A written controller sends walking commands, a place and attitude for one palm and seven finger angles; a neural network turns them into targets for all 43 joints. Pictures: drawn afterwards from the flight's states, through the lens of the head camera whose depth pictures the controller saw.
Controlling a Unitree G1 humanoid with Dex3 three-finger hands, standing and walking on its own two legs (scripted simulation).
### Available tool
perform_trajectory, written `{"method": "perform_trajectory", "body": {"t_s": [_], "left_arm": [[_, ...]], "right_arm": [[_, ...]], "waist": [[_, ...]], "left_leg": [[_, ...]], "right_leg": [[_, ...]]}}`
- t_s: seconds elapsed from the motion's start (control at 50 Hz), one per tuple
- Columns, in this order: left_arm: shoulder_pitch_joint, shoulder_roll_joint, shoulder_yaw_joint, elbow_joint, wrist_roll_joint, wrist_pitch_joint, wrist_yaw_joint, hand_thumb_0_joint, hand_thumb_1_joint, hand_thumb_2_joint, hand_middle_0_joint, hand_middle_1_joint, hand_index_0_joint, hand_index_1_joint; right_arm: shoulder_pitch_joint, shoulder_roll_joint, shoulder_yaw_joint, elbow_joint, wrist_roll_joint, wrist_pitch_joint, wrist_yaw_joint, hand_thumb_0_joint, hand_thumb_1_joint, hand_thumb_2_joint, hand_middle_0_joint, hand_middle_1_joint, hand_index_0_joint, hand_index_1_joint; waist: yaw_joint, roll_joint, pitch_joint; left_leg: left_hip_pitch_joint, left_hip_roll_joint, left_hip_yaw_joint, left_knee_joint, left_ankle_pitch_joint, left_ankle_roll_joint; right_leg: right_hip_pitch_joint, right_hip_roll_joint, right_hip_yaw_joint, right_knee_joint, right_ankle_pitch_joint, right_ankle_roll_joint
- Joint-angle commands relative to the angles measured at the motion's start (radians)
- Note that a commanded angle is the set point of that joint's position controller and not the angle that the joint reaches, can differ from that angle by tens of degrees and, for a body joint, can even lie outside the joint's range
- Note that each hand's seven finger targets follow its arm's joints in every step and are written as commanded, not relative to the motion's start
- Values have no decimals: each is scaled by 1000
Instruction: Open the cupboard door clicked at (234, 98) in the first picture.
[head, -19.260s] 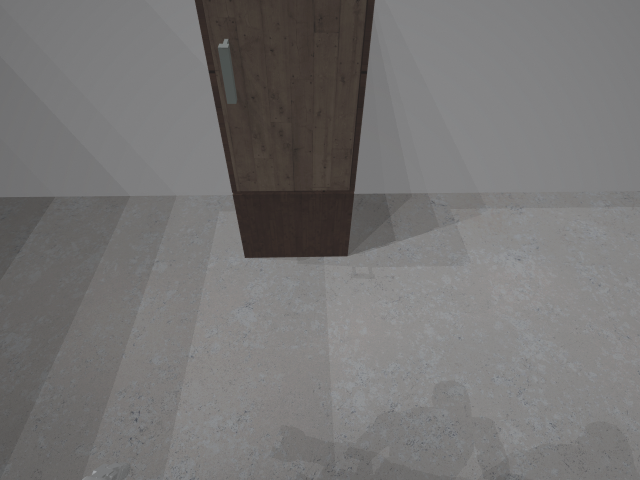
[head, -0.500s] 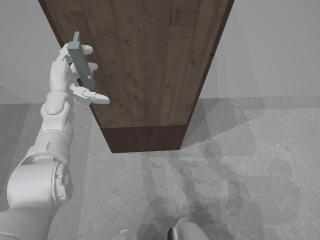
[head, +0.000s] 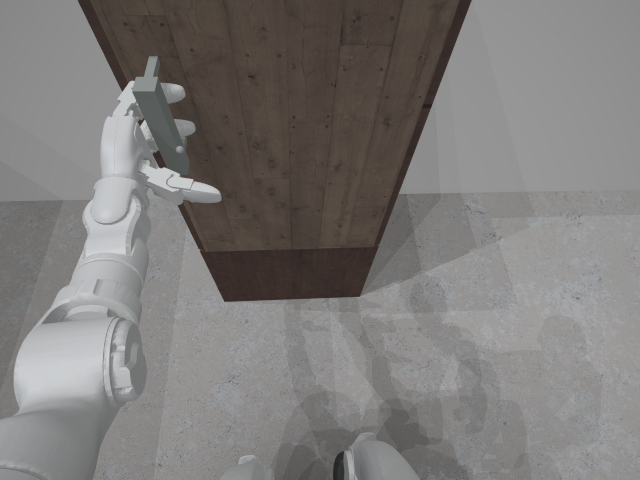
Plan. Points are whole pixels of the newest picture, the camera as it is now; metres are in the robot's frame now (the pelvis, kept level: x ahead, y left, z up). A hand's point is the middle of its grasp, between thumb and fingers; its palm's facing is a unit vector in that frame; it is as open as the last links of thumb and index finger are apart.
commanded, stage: close the thumb around the handle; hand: left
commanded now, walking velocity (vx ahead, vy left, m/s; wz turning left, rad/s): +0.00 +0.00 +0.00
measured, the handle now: (167, 119) +0.56 +0.16 +0.08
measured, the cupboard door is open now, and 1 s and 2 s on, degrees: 0 1 41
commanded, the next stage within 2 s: pull the door open along its arc in 0.70 s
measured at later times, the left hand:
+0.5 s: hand (179, 153) +0.50 +0.14 +0.09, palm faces +0.00 -1.00 -0.03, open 7.8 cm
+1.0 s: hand (179, 152) +0.50 +0.14 +0.09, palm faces -0.03 -1.00 -0.02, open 6.0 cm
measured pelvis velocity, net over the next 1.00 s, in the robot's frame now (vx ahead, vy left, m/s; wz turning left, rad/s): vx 0.01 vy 0.00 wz -0.02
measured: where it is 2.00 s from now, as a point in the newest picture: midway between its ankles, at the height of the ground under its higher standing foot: outside the picture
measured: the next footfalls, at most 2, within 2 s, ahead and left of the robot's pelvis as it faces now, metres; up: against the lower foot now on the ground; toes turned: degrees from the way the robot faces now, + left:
none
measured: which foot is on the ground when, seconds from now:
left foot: down 0.00-1.00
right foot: down 0.00-1.00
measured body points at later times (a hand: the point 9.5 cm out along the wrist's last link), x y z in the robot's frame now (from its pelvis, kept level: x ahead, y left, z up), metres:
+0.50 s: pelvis +0.00 +0.00 +0.00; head +0.11 +0.00 +0.44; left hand +0.49 +0.19 +0.09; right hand +0.02 -0.26 -0.12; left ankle -0.02 +0.10 -0.69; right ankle +0.02 -0.10 -0.69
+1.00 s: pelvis +0.01 +0.00 +0.00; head +0.11 +0.00 +0.44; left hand +0.49 +0.19 +0.09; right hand +0.01 -0.26 -0.12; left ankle -0.03 +0.10 -0.69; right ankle +0.02 -0.10 -0.69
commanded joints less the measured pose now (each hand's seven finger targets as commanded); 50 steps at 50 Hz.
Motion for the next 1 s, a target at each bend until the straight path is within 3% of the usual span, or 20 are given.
{"method": "perform_trajectory", "body": {"t_s": [0.0,0.04,0.08,0.14,0.16,0.22,0.28,0.32,0.38,0.44,0.48,0.6,0.64,0.66,0.72,0.78,0.82,0.84,0.88,0.98], "left_arm": [[-454,128,-29,-253,-9,-77,-22,0,-444,324,-304,-1206,-304,-1206],[-444,129,-22,-237,-17,-74,-21,0,-332,372,-312,-1218,-312,-1218],[-453,174,7,-250,-15,-75,-19,0,-220,420,-320,-1230,-320,-1230],[-442,139,-18,-263,-14,-80,-23,0,-52,492,-332,-1248,-332,-1248],[-418,160,5,-260,-14,-80,-21,0,4,516,-336,-1254,-336,-1254],[-437,100,-48,-301,-20,-87,-24,0,172,588,-348,-1272,-348,-1272],[-425,135,-16,-272,-19,-82,-17,0,340,660,-360,-1290,-360,-1290],[-466,109,-41,-277,-16,-85,-14,0,452,708,-368,-1302,-368,-1302],[-456,107,-43,-261,-7,-85,-9,0,620,780,-380,-1320,-380,-1320],[-451,79,-62,-266,-9,-89,-11,0,788,852,-392,-1338,-392,-1338],[-465,76,-68,-245,-9,-83,-11,0,900,900,-400,-1350,-400,-1350],[-521,103,-61,-181,3,-64,-8,0,900,900,-400,-1350,-400,-1350],[-540,107,-59,-179,3,-64,-10,0,900,900,-400,-1350,-400,-1350],[-540,132,-40,-192,6,-66,-10,0,900,900,-400,-1350,-400,-1350],[-501,89,-65,-213,2,-70,-16,0,900,900,-400,-1350,-400,-1350],[-522,81,-79,-214,1,-65,-18,0,900,900,-400,-1350,-400,-1350],[-403,232,51,-181,6,-60,-15,0,900,900,-400,-1350,-400,-1350],[-375,260,66,-190,8,-58,-21,0,900,900,-400,-1350,-400,-1350],[-327,197,28,-217,-3,-50,-43,0,900,900,-400,-1350,-400,-1350],[-165,177,34,-340,-42,-39,-62,0,900,900,-400,-1350,-400,-1350]], "right_arm": [[145,-151,-58,-60,-3,-21,-3,0,-900,-900,200,300,200,300],[147,-153,-59,-59,-2,-20,-3,0,-900,-900,200,300,200,300],[149,-157,-59,-61,-1,-18,-6,0,-900,-900,200,300,200,300],[140,-149,-58,-64,0,-21,-6,0,-900,-900,200,300,200,300],[144,-152,-60,-61,-1,-21,-6,0,-900,-900,200,300,200,300],[138,-146,-60,-66,0,-22,-3,0,-900,-900,200,300,200,300],[138,-152,-62,-58,1,-18,-4,0,-900,-900,200,300,200,300],[137,-150,-62,-58,0,-23,-7,0,-900,-900,200,300,200,300],[135,-150,-62,-49,-1,-25,-6,0,-900,-900,200,300,200,300],[136,-147,-62,-48,-2,-29,-4,0,-900,-900,200,300,200,300],[135,-148,-61,-42,-2,-28,-4,0,-900,-900,200,300,200,300],[137,-157,-55,-35,-3,-33,-9,0,-900,-900,200,300,200,300],[144,-157,-55,-33,-5,-36,-12,0,-900,-900,200,300,200,300],[148,-160,-57,-33,-6,-36,-11,0,-900,-900,200,300,200,300],[155,-155,-58,-46,-10,-36,-5,0,-900,-900,200,300,200,300],[153,-155,-60,-39,-7,-29,-2,0,-900,-900,200,300,200,300],[162,-172,-59,-56,-7,-19,-7,0,-900,-900,200,300,200,300],[155,-170,-56,-66,-3,-13,-9,0,-900,-900,200,300,200,300],[134,-154,-52,-89,3,-12,-7,0,-900,-900,200,300,200,300],[107,-147,-58,-133,15,-3,-5,0,-900,-900,200,300,200,300]], "waist": [[-23,85,-464],[-31,48,-439],[-27,13,-449],[-20,81,-456],[-11,59,-459],[-23,85,-466],[-19,33,-438],[-34,33,-426],[-26,66,-437],[-27,66,-461],[-36,44,-436],[-57,32,-384],[-61,49,-404],[-51,62,-432],[-39,97,-494],[-53,71,-462],[-5,16,-467],[5,16,-472],[12,15,-449],[50,10,-468]], "left_leg": [[269,-17,-59,-84,443,-7],[248,-16,-58,-86,433,-4],[214,-20,-53,-92,408,2],[247,-20,-52,-92,438,-4],[253,-17,-56,-90,458,-5],[303,-12,-62,-87,515,-9],[260,-13,-58,-91,464,-8],[259,-15,-60,-96,445,-4],[279,-14,-65,-89,459,-11],[302,-13,-71,-84,499,-14],[282,-14,-68,-85,465,-12],[214,-21,-68,-88,343,-3],[229,-20,-75,-86,368,-5],[242,-20,-76,-80,388,-7],[305,-16,-84,-69,490,-14],[288,-12,-83,-67,465,-14],[221,-20,-67,-80,442,-3],[190,-24,-57,-86,429,0],[175,-27,-41,-100,413,5],[191,-24,-20,-119,461,6]], "right_leg": [[271,34,54,-64,369,8],[278,36,53,-69,375,11],[322,34,62,-69,385,13],[305,32,59,-63,395,10],[306,33,56,-60,402,9],[275,35,50,-60,410,8],[290,36,52,-65,395,12],[284,35,52,-65,384,11],[253,33,50,-60,370,10],[250,32,47,-56,383,10],[244,34,47,-61,370,12],[218,30,54,-69,293,12],[213,28,50,-61,305,10],[218,27,52,-56,315,9],[211,31,43,-42,352,6],[199,34,41,-50,343,11],[290,34,54,-52,370,7],[330,30,61,-51,389,8],[362,30,62,-61,405,9],[440,31,66,-72,474,8]]}}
